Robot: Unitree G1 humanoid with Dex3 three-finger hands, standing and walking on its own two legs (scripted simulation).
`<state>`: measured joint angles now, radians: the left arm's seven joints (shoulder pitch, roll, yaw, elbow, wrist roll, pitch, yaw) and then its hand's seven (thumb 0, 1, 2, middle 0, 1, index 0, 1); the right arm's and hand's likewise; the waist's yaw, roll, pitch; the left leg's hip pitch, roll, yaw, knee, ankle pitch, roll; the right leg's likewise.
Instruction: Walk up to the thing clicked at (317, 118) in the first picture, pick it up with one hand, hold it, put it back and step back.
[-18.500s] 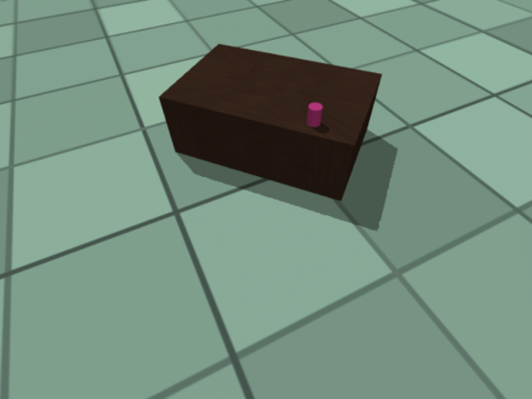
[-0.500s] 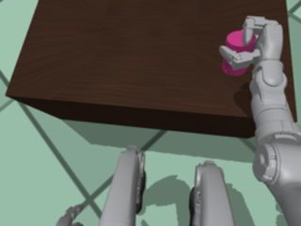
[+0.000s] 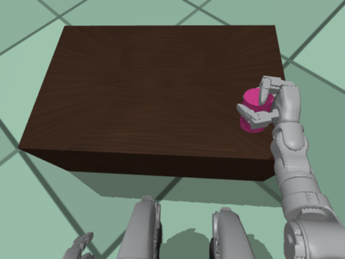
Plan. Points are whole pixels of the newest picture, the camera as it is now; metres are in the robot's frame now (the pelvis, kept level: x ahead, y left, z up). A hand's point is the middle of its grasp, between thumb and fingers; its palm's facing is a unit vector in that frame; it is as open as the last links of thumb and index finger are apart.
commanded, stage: lift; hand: right
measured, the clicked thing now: (255, 111) +0.45 -0.14 +0.00
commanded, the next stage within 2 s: hold in 1.10 s
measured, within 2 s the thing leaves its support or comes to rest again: neither
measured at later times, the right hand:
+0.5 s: hand (283, 108) +0.39 -0.16 +0.10, palm faces +0.04 +1.00 -0.03, open 5.4 cm
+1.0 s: hand (300, 111) +0.37 -0.16 +0.14, palm faces +0.03 +1.00 -0.01, open 5.2 cm
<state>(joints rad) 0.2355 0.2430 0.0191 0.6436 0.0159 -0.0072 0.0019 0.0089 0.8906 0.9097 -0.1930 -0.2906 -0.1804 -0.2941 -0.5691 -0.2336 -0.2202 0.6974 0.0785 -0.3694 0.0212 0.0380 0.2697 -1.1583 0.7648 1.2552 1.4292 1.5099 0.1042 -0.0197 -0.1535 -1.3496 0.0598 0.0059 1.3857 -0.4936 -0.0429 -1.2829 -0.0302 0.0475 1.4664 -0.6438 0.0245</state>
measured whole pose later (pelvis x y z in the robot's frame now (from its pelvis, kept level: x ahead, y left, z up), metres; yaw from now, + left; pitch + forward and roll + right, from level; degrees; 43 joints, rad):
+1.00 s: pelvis +0.03 +0.00 +0.10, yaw +0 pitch +12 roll +1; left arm 0.21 0.23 0.01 0.66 -0.01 -0.05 0.04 0.01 0.90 0.90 -0.19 -0.30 -0.18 -0.30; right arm -0.14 -0.20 -0.14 0.43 0.17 -0.39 0.12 0.01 0.15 -1.10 0.71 1.17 1.39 1.44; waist 0.02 -0.01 -0.07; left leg -0.75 0.05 0.02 0.94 -0.39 -0.04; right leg -0.69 -0.04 0.03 1.00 -0.52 0.02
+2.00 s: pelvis +0.04 +0.00 +0.12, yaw +0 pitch +7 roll +1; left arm 0.21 0.22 0.00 0.66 -0.01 -0.06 0.05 0.01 0.89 0.91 -0.20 -0.31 -0.19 -0.31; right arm -0.08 -0.19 -0.12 0.34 0.19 -0.31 0.14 0.00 0.13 -1.05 0.72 1.14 1.36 1.39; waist 0.00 -0.01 -0.05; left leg -0.60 0.05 0.02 0.83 -0.35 -0.04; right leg -0.53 -0.04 0.02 0.88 -0.48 0.02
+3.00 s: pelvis +0.04 +0.00 +0.12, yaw +0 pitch +6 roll +1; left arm 0.21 0.22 -0.01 0.67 -0.01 -0.07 0.06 0.01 0.89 0.91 -0.20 -0.31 -0.19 -0.30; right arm -0.09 -0.18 -0.12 0.38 0.18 -0.33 0.13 0.01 0.17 -1.09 0.73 1.17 1.37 1.42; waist 0.01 -0.01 -0.04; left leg -0.57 0.05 0.02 0.79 -0.34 -0.04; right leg -0.50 -0.04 0.02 0.84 -0.46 0.02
